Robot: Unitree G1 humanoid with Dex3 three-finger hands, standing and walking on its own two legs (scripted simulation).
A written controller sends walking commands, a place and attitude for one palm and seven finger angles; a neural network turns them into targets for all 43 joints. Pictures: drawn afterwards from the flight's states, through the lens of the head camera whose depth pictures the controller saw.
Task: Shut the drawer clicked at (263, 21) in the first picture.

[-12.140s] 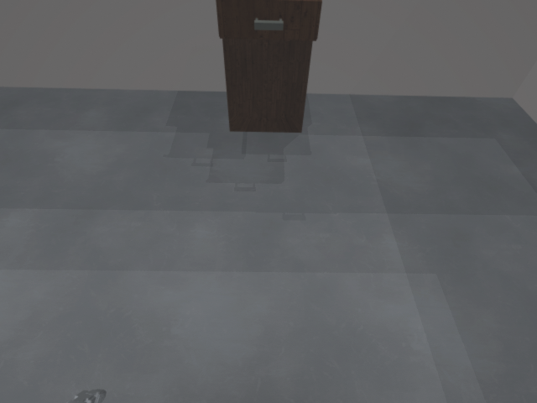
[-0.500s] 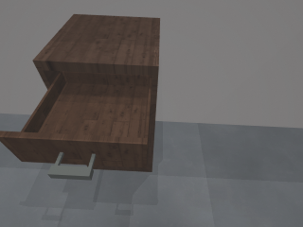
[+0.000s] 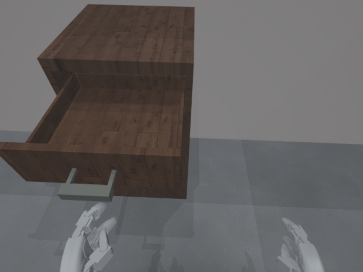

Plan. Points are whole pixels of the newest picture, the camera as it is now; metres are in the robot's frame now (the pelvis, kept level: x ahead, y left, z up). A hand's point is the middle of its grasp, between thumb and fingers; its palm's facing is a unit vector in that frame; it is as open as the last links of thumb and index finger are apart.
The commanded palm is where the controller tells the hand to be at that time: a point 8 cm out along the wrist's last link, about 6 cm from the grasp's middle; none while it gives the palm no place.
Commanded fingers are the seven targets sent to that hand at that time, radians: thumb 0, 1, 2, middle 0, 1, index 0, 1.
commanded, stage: raise the hand and make a fist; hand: left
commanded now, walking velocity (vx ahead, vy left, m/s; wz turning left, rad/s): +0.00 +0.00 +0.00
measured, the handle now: (90, 183) +0.31 +0.23 +0.03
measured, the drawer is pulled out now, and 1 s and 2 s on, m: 0.30 0.30 0.30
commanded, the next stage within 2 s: bring the fist close to the handle in 1.60 s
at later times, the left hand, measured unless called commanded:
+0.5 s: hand (99, 259) +0.15 +0.15 +0.05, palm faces +0.03 -1.00 -0.08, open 4.0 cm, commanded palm +0.10 +0.21 +0.05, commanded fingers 0.00 0.90 0.90 -1.02 -1.19 -1.02 -1.19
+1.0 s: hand (75, 260) +0.14 +0.17 +0.10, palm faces +0.06 -0.99 -0.10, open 3.1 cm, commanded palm +0.09 +0.23 +0.11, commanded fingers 0.00 0.90 0.90 -1.40 -1.60 -1.40 -1.60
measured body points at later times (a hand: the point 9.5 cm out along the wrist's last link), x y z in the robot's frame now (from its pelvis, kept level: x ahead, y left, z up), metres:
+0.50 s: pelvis -0.02 -0.02 -0.02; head +0.01 -0.03 +0.43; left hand +0.14 +0.21 +0.05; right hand +0.15 -0.23 -0.11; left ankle +0.00 +0.10 -0.70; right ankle +0.01 -0.10 -0.70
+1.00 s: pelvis +0.00 -0.01 +0.00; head +0.00 -0.03 +0.45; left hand +0.13 +0.23 +0.11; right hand +0.22 -0.22 -0.05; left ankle +0.00 +0.10 -0.70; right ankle +0.01 -0.10 -0.70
